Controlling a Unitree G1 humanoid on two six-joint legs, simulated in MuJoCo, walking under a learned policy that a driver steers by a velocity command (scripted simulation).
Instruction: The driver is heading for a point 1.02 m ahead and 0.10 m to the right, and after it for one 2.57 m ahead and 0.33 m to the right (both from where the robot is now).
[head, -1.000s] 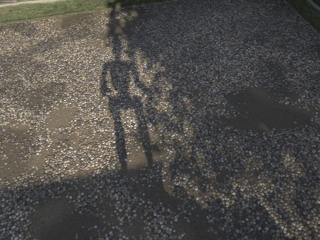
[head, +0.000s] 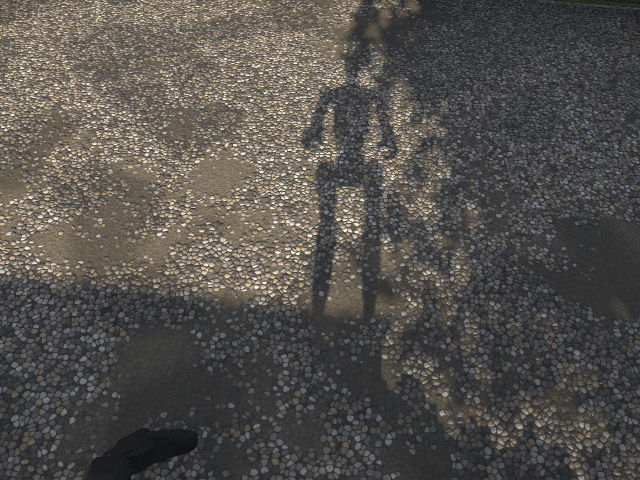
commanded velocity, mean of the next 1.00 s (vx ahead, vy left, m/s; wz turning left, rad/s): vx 0.44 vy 0.00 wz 0.13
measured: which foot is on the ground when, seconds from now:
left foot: down 0.00-1.00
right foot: down 0.00-1.00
